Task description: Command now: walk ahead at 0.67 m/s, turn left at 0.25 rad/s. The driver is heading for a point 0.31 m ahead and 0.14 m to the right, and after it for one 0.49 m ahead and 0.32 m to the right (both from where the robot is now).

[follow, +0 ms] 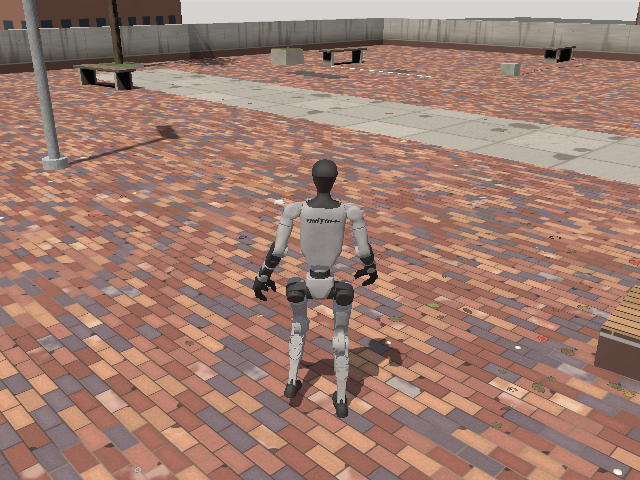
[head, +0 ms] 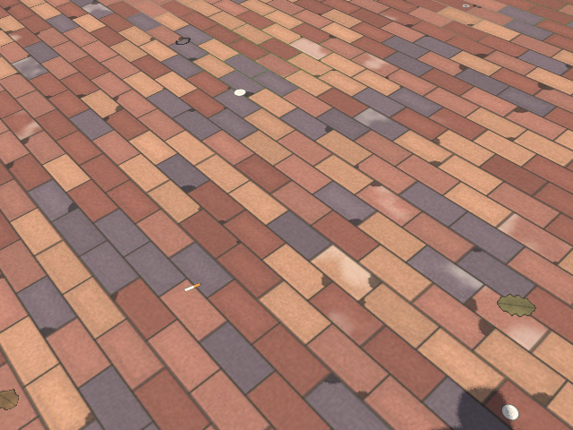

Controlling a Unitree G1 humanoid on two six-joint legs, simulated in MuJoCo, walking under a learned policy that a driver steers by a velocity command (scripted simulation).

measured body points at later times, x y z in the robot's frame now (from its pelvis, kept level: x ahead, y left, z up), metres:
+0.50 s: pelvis +0.28 +0.03 -0.01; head +0.29 +0.03 +0.44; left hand +0.50 +0.26 -0.11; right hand +0.22 -0.25 -0.12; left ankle +0.18 +0.17 -0.74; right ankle +0.30 -0.09 -0.65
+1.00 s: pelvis +0.66 -0.16 -0.01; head +0.69 -0.20 +0.44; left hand +0.85 +0.06 -0.13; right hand +0.69 -0.48 -0.09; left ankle +0.94 -0.17 -0.69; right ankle +0.55 -0.11 -0.74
